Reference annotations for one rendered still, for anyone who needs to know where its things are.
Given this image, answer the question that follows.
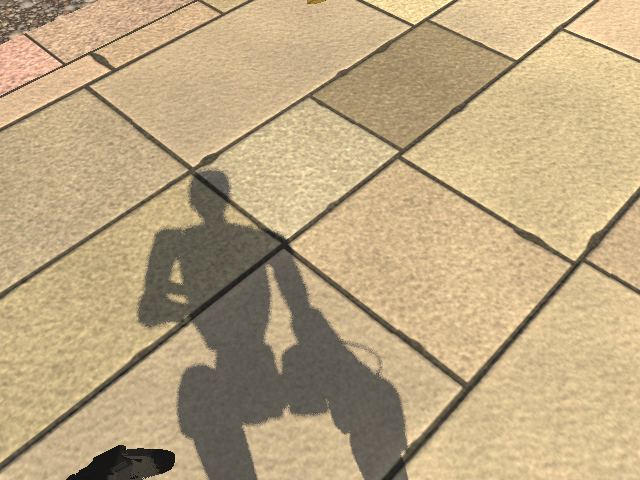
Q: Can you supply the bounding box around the left robot hand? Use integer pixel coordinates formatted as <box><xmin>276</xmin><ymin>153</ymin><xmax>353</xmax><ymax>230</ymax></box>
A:
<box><xmin>66</xmin><ymin>445</ymin><xmax>175</xmax><ymax>480</ymax></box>

